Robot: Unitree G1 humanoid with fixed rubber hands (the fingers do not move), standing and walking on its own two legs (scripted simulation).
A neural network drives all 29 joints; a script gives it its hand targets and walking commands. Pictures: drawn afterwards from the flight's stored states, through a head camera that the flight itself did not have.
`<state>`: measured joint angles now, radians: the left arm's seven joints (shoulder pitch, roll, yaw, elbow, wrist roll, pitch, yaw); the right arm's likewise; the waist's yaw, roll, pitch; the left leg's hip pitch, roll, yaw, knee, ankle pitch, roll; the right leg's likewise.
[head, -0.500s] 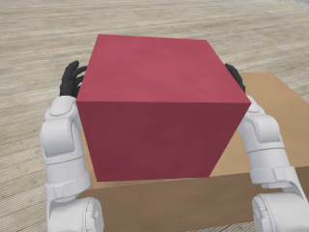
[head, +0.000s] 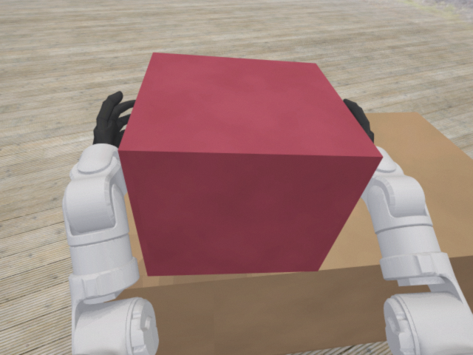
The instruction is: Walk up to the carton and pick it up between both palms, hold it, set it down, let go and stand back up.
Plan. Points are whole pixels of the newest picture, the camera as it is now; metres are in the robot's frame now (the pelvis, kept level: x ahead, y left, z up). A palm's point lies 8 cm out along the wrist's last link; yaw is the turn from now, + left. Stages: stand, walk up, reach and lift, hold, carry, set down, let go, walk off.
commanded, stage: hold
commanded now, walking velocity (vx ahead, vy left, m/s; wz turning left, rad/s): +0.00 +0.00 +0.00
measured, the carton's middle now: (236, 163) +0.37 +0.02 +0.17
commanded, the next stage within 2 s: none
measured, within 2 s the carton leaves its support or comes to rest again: neither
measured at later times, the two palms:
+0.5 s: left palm (110, 146) +0.34 +0.21 +0.22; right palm (356, 149) +0.36 -0.17 +0.22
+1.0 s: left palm (112, 147) +0.34 +0.20 +0.22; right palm (358, 149) +0.36 -0.17 +0.22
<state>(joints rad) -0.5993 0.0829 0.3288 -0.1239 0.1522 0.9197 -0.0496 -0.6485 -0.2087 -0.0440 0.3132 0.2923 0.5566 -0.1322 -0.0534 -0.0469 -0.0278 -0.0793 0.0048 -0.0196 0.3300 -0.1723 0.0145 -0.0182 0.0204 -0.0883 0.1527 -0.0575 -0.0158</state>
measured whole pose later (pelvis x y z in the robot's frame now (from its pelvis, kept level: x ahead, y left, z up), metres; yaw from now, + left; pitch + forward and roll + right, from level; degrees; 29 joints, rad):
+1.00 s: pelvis +0.01 +0.01 +0.00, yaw +0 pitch -5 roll -2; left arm -0.55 0.07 0.31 -0.20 0.15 0.95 -0.04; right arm -0.62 -0.23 -0.03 0.26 0.32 0.58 -0.14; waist -0.06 -0.04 -0.02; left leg -0.06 0.00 -0.01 0.34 -0.19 0.02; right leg 0.01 0.02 -0.08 0.13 -0.06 -0.01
